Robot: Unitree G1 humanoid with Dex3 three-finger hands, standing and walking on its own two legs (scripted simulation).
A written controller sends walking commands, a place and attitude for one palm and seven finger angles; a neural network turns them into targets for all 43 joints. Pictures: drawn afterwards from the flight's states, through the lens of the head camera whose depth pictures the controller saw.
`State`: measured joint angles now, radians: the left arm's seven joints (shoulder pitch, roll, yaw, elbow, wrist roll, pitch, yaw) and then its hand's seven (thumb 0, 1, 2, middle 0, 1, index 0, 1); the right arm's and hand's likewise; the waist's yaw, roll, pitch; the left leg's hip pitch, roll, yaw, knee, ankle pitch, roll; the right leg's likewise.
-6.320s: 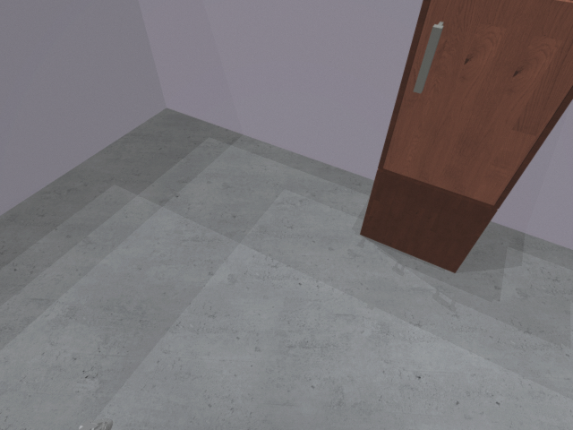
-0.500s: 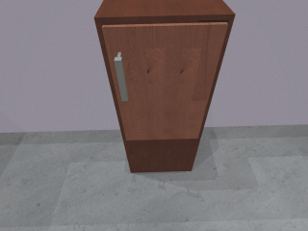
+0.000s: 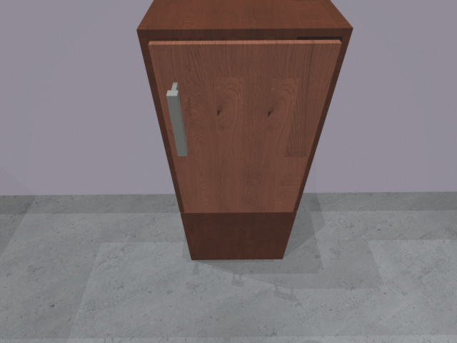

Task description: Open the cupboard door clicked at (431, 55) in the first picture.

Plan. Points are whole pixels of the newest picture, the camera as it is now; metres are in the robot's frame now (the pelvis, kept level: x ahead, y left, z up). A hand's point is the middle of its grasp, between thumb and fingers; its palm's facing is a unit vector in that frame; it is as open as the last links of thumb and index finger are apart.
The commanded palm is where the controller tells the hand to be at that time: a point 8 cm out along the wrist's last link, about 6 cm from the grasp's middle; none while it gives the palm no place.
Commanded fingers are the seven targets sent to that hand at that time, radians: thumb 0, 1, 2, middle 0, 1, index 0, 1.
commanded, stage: look again from close up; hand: left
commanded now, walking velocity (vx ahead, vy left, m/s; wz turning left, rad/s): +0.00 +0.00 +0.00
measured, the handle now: (179, 120) +0.57 +0.15 +0.08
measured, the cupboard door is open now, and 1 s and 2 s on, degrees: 0 0 0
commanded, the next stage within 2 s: raise the hand with hooked fingers in 0.12 s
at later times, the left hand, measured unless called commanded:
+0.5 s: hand (151, 272) +0.24 +0.15 +0.00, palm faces +0.12 -0.99 -0.01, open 7.8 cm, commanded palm +0.14 +0.22 -0.04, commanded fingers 0.00 0.55 0.75 -0.23 -0.53 -0.23 -0.53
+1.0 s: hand (122, 277) +0.23 +0.20 +0.00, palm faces +0.05 -1.00 -0.06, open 10.7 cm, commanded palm +0.19 +0.25 +0.01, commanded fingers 0.00 -0.03 0.50 -0.27 -0.90 -0.27 -0.90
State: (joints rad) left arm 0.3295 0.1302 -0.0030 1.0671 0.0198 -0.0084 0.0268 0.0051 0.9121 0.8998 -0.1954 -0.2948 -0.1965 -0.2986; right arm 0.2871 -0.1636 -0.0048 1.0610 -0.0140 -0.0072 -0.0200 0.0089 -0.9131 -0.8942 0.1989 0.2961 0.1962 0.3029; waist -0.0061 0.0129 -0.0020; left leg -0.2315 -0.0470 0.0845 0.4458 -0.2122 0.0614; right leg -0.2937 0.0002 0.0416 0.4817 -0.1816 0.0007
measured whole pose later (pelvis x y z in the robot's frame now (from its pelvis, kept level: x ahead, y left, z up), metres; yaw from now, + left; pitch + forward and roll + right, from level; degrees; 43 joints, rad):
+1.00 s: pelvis +0.03 -0.04 -0.06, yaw +5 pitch +12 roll -1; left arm 0.37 0.30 0.29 0.02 -0.37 -0.29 -0.40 0.01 0.19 0.60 -0.25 -0.75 -0.25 -0.76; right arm 0.26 -0.19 0.04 0.56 0.04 -0.18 -0.05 0.02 -0.90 -0.89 0.20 0.30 0.20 0.30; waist 0.00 0.03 -0.12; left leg -0.71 0.00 -0.03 1.00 -0.49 0.00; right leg -0.71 0.04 -0.09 0.95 -0.46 -0.06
